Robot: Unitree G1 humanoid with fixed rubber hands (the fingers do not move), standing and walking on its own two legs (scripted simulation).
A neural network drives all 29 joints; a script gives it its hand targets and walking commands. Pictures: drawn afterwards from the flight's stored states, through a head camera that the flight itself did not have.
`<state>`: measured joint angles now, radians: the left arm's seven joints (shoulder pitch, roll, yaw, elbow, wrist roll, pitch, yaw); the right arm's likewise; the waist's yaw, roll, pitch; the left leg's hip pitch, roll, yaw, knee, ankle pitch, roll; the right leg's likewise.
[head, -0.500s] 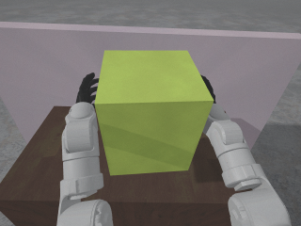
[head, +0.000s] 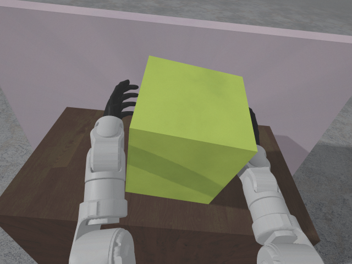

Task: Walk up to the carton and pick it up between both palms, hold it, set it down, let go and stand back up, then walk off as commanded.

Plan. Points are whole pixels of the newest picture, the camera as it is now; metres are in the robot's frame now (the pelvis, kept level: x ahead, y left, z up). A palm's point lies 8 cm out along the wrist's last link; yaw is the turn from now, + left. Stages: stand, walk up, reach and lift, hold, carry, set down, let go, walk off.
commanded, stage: set down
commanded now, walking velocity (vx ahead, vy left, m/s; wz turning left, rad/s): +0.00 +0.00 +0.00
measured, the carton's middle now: (181, 136) +0.37 +0.00 +0.13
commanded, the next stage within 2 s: none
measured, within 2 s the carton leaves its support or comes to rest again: neither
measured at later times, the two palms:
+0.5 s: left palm (118, 116) +0.41 +0.14 +0.15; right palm (244, 137) +0.37 -0.16 +0.13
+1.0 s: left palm (129, 121) +0.43 +0.12 +0.13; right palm (249, 147) +0.36 -0.17 +0.11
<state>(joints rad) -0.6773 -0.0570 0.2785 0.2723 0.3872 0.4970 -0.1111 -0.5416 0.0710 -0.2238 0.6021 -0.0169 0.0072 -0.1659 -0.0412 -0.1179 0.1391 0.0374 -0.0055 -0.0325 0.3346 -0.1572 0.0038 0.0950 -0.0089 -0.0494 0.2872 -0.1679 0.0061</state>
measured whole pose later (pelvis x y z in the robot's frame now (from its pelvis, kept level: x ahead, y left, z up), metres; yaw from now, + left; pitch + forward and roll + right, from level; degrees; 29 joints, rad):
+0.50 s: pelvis +0.03 +0.01 +0.00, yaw -2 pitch -11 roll -1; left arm -0.61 -0.04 0.25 0.27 0.34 0.44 -0.07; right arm -0.53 0.02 -0.12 0.59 0.06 -0.01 -0.20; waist -0.06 -0.11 0.15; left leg 0.04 0.00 0.00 0.37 -0.22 0.02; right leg 0.11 -0.01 -0.02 0.26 -0.18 0.02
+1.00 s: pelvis +0.02 +0.02 +0.00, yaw -3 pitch -8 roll -1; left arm -0.71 -0.03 0.30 0.56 0.33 0.31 -0.07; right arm -0.55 0.06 -0.25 0.68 -0.05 -0.03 -0.19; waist -0.08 -0.09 0.12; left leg -0.03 0.00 0.02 0.36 -0.20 0.03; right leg 0.04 -0.01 0.00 0.26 -0.16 0.03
